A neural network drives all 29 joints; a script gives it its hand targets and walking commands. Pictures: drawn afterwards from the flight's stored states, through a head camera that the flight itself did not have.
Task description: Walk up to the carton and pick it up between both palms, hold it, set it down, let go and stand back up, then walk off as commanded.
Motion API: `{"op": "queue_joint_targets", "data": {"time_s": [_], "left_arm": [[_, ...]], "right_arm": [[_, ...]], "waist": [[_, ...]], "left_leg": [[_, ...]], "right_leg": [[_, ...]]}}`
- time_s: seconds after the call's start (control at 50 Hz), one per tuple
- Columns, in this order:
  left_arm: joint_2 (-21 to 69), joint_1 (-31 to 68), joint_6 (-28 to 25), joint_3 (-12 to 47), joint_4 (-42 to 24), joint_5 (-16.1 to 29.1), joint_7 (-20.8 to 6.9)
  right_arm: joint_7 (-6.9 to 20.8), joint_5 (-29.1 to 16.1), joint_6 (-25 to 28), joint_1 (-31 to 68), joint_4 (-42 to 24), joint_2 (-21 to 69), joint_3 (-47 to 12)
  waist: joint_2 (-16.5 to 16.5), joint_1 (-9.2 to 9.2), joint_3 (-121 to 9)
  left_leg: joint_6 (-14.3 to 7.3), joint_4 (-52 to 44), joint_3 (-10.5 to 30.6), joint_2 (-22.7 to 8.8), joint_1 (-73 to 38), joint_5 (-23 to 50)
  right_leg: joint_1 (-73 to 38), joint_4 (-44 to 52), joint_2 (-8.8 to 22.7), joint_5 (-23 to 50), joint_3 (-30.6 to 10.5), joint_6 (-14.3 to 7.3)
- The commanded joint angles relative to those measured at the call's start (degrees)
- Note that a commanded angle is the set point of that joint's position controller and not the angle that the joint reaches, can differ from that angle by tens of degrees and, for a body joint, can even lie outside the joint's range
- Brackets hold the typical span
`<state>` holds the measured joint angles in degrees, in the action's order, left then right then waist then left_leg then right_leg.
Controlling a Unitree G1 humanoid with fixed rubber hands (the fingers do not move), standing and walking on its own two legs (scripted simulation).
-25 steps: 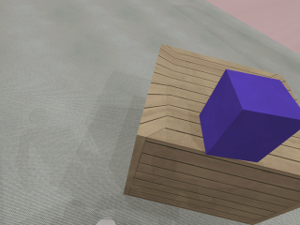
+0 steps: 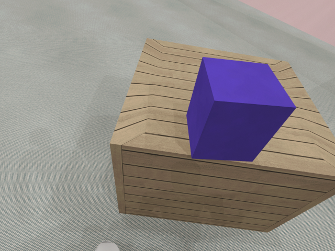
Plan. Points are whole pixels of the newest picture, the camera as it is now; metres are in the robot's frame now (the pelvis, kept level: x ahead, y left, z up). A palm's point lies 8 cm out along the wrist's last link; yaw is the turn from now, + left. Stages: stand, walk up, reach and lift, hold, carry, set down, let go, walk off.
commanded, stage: walk up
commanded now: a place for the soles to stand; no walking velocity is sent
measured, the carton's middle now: (228, 112) +0.53 -0.18 +0.05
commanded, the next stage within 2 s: none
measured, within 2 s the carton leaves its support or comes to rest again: neither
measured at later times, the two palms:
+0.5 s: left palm out of the picture +0.06 +0.23 -0.11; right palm out of the picture +0.05 -0.42 -0.04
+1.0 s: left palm out of the picture +0.12 +0.21 -0.09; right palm out of the picture +0.12 -0.43 -0.05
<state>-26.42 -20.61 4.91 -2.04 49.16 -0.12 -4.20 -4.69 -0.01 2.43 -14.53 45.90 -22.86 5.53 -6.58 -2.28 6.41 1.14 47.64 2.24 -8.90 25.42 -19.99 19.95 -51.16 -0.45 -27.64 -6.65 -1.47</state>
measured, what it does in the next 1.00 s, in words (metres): steps to the right: left foot, then right foot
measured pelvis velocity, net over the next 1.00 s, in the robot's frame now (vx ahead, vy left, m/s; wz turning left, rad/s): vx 0.04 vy -0.10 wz -0.10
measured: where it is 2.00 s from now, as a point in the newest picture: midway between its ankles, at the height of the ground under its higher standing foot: outside the picture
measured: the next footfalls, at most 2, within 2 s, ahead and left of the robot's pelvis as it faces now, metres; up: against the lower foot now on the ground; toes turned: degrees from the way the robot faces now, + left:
left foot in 0.28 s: +0.11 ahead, +0.08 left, +0.00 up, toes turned -3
right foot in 0.56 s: +0.07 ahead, -0.24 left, +0.00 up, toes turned +0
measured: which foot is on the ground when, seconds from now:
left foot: up 0.00-0.26, down 0.28-0.54, up 0.56-0.78, down 0.80-1.00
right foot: down 0.00-0.32, up 0.34-0.54, down 0.56-1.00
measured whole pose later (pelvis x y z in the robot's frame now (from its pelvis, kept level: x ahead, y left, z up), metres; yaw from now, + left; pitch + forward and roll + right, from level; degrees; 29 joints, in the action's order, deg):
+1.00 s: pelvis +0.04 -0.10 +0.02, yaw -6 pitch -3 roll -2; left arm -24.5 -15.0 -0.5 -2.0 48.9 -0.1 0.7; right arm -2.0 0.0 2.2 -12.0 47.8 -23.2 1.7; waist -1.5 -2.7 5.9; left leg 0.9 42.7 1.8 -3.0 21.4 -18.6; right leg 18.8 -51.0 -4.7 -30.2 -4.7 -1.4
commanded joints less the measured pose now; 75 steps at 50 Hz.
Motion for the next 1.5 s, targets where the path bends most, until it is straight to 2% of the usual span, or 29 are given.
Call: {"op": "queue_joint_targets", "data": {"time_s": [0.0, 0.02, 0.06, 0.16, 0.24, 0.26, 0.3, 0.32, 0.38, 0.44, 0.48, 0.5, 0.52, 0.54, 0.58, 0.62, 0.7, 0.78, 0.82, 0.86, 0.92, 0.98, 1.04, 1.08, 1.14, 1.22, 1.24, 1.32, 1.48], "left_arm": [[-19.64, 0.37, -1.08, -8.56, -9.17, -4.22, 0.79], [-20.36, 5.53, -1.16, -8.05, -9.49, -3.96, 1.07], [-16.93, 7.24, -1.45, -7.83, -9.74, -3.82, 1.49], [-13.00, 1.59, -1.56, -6.34, -8.77, -3.70, 1.48], [-12.62, 8.84, -1.82, -5.78, -9.64, -2.80, 1.61], [-9.54, 7.77, -1.67, -5.01, -8.77, -2.28, 1.53], [-7.08, 5.21, -1.73, -4.37, -8.20, -3.13, 1.84], [-10.87, 3.65, -1.58, -5.03, -7.30, -3.91, 2.11], [-10.99, 0.24, -2.18, -5.64, -3.98, -3.80, 1.20], [-10.38, -2.67, -2.82, -6.79, -3.43, -2.39, 0.33], [-8.88, -11.24, -3.93, -6.74, -0.44, -2.03, 1.08], [-10.13, -13.29, -5.02, -6.53, 1.42, -2.10, 2.28], [-15.70, -8.89, -5.99, -7.37, -0.82, -3.13, 3.30], [-16.14, -2.26, -6.45, -6.81, -3.93, -3.05, 3.95], [-17.05, 2.97, -6.26, -6.81, -3.11, -2.09, 4.41], [-12.45, 2.94, -7.18, -5.55, -2.67, -1.04, 5.00], [-10.82, 0.78, -7.68, -4.51, -1.46, -0.88, 5.38], [-10.01, 4.74, -7.05, -3.55, -3.21, 1.08, 6.05], [-7.16, 6.81, -7.66, -2.76, -4.46, 1.87, 6.23], [-6.73, 5.85, -6.46, -2.69, -3.01, 1.01, 6.33], [-6.95, 2.94, -6.20, -2.55, -1.72, 0.39, 5.06], [-6.80, -0.94, -7.10, -3.29, 0.88, 0.33, 4.79], [-12.94, 4.72, -8.28, -4.04, -1.02, -1.65, 5.51], [-14.06, 11.56, -7.98, -3.90, -1.37, -1.98, 4.94], [-10.25, 12.88, -7.35, -3.72, -2.01, -0.84, 4.76], [-7.30, 8.18, -6.82, -2.56, -1.29, -0.48, 4.76], [-7.35, 6.42, -6.91, -2.44, -0.14, -0.49, 4.92], [-10.55, 11.91, -7.48, -3.00, -1.71, -0.82, 4.66], [-9.31, 10.07, -7.11, -2.47, -0.90, -0.66, 4.63]], "right_arm": [[-3.06, 0.20, -1.29, 1.70, -3.51, -12.97, 2.42], [-2.89, 0.19, -1.17, 5.59, -3.13, -17.04, 3.60], [-2.36, -1.17, -0.85, 0.74, 0.77, -19.53, 3.94], [-1.44, -0.91, -0.16, -2.60, 1.92, -14.62, 2.53], [-1.01, -0.81, 0.86, -9.27, 3.56, -14.50, 2.67], [-0.98, 0.02, 1.47, -11.82, 4.19, -14.75, 3.11], [-1.28, 1.01, 1.79, -13.87, 1.96, -22.38, 5.21], [-1.13, 0.76, 1.91, -10.10, 1.22, -23.13, 5.53], [-0.90, 0.91, 2.35, -1.68, -0.32, -19.89, 4.12], [0.64, 2.82, 1.34, -0.69, -1.29, -20.70, 3.87], [1.29, 1.91, 0.23, 5.73, -2.38, -17.86, 3.21], [1.57, 1.49, -0.50, 5.32, -2.77, -13.33, 1.81], [1.26, 0.56, -0.63, 1.38, -3.21, -7.33, -0.77], [0.77, -0.10, -0.61, -1.49, -3.31, -9.69, -0.28], [0.88, -0.09, -0.44, 1.28, -0.29, -15.35, 1.45], [1.66, -0.80, -0.03, 0.80, -0.35, -13.99, 0.86], [2.01, -0.60, 0.65, 1.69, -0.38, -11.46, 0.85], [2.04, -0.28, 1.10, -1.98, 0.45, -10.84, 0.24], [1.63, 0.37, 1.58, -5.88, 0.38, -16.19, 1.67], [1.76, -0.40, 1.49, -0.31, -0.39, -14.27, 0.71], [2.05, 0.89, 0.66, 6.80, -2.08, -13.64, -0.39], [2.86, 0.25, -0.20, 10.05, -1.80, -13.72, -0.56], [3.43, -0.74, -1.40, 8.18, -3.08, -9.59, -1.35], [3.50, -0.61, -1.78, 6.32, -0.32, -12.40, 0.39], [4.04, -0.30, -0.75, 3.59, 1.76, -11.73, 0.13], [3.98, -0.12, -0.11, 9.34, -0.74, -14.18, -0.39], [3.81, 0.26, -0.30, 11.97, -1.00, -13.95, -0.56], [3.98, 0.29, -0.91, 9.39, 0.50, -11.44, -0.61], [4.39, 0.04, -1.05, 10.89, 0.43, -12.07, -0.86]], "waist": [[-10.43, -3.14, 7.97], [-9.04, -2.37, 11.91], [4.12, 0.08, 7.64], [-0.26, -2.62, -2.98], [3.37, 2.43, -3.51], [8.41, 5.02, -6.57], [22.24, 6.20, -7.50], [14.73, 4.68, -7.46], [11.38, -0.26, 0.25], [20.10, -0.70, -1.92], [21.07, -5.95, -5.44], [8.01, -6.31, -3.53], [-7.96, -4.73, -0.21], [1.49, -0.71, -0.48], [9.16, -0.22, 0.84], [3.60, 0.93, -1.41], [4.00, -0.07, -6.91], [2.56, 3.07, -11.23], [13.61, 7.16, -18.22], [18.19, 3.96, -13.57], [16.83, 0.94, -2.73], [17.98, -0.57, -3.47], [4.74, 3.28, -6.46], [2.58, 4.27, -2.12], [5.70, 5.19, -4.00], [9.65, 2.28, -8.60], [12.54, 0.81, -7.07], [6.43, 4.10, -4.18], [8.29, 2.58, -5.81]], "left_leg": [[-3.23, 30.13, 0.59, 9.41, 22.75, -14.68], [-3.16, 30.94, 0.94, 7.16, 18.03, -11.01], [-2.39, 23.95, -1.77, 4.61, 11.87, -5.14], [-3.33, 2.13, -4.48, 6.67, 4.41, -7.76], [-4.08, -11.56, -5.27, 8.31, -14.05, 2.23], [-4.65, -13.57, -1.68, 7.51, -24.38, 6.55], [-14.31, -29.77, 33.30, -13.12, -26.26, -15.98], [-17.93, -30.63, 38.22, -17.48, -20.48, -20.35], [-15.61, -27.91, 26.19, -12.68, -9.16, -16.17], [-12.21, -25.75, 11.94, -5.38, -1.49, -13.17], [-9.24, -13.18, 6.04, -2.49, -1.90, -7.13], [-6.27, 5.04, 0.70, 3.69, 5.36, -6.83], [-2.70, 17.60, -2.06, 9.98, 19.58, -15.40], [-1.69, 16.47, 3.90, 9.02, 17.92, -13.19], [-2.96, 15.44, 4.67, 5.21, 12.62, -10.12], [-2.09, 10.96, 3.91, 3.60, 11.91, -5.99], [-2.63, -0.74, 2.05, 5.52, 3.61, -8.83], [-5.11, -14.16, -0.75, 6.42, -12.15, 13.28], [-13.41, -14.53, 15.72, -5.04, -26.76, 34.82], [-20.12, -17.44, 22.03, -13.30, -24.17, 36.11], [-15.21, -20.80, 14.22, -8.85, -5.68, 23.27], [-8.52, -13.95, 6.66, -2.01, -4.02, 15.44], [-3.10, -2.59, 1.16, 6.07, 0.88, -4.92], [-3.51, 1.50, 2.43, 5.67, -8.48, -9.05], [-3.67, -11.66, -1.14, 7.07, -15.98, 1.10], [-8.80, -20.43, 12.72, -3.49, -11.21, 4.67], [-8.39, -18.69, 10.90, -2.86, -7.91, 4.45], [-3.80, -13.59, 2.66, 4.21, -11.34, 1.05], [-4.78, -15.54, 4.26, 3.25, -11.86, 0.33]], "right_leg": [[10.54, 47.05, 10.13, -25.94, -37.60, -1.73], [17.49, 50.07, 9.23, -26.15, -39.41, -2.23], [11.48, 36.62, 7.02, -3.08, -27.50, -3.48], [-3.10, 28.28, 6.49, 2.19, -19.92, -8.08], [7.77, 23.90, 6.03, 2.74, -17.45, -6.47], [14.67, 18.77, 3.55, 1.64, -13.60, -4.96], [23.70, -9.58, -7.14, -5.14, -2.25, 0.08], [21.09, -15.37, -4.40, -6.05, -4.20, 0.25], [15.03, -14.47, -0.77, -0.39, -3.12, 0.02], [-0.39, -2.03, -1.80, -5.29, 5.63, 0.70], [-9.17, 17.29, -0.53, 1.71, 4.64, 1.37], [-14.38, 29.01, 0.00, 3.18, -3.03, 2.17], [-15.37, 31.84, 8.96, 4.91, -24.68, 2.17], [-10.55, 33.41, 13.35, 7.02, -35.44, -1.40], [-1.88, 33.47, 14.41, -1.13, -33.12, -5.36], [-8.19, 26.77, 10.27, 22.01, -25.25, -5.59], [-12.20, 20.63, 11.17, 36.69, -21.76, -8.18], [-7.87, 10.05, 7.10, 54.44, -10.80, -1.87], [4.43, -5.35, 0.34, 38.55, -2.61, 3.65], [9.86, -11.84, -1.93, -7.93, 1.76, 3.25], [1.86, -2.22, -0.58, -7.03, 3.09, -0.33], [-6.05, 19.17, 0.19, 12.27, 2.28, -1.14], [-4.33, 28.01, 13.37, 9.96, -24.91, -7.22], [9.37, 27.57, 13.97, 2.02, -23.00, -11.03], [8.18, 22.50, 7.55, 11.27, -12.35, -6.14], [-0.89, 14.89, 1.56, 11.71, -2.94, -1.68], [-2.13, 16.32, 1.94, 12.22, -3.07, -2.03], [4.85, 23.10, 6.27, 8.26, -11.25, -4.29], [2.48, 23.26, 5.07, 8.05, -9.27, -3.63]]}}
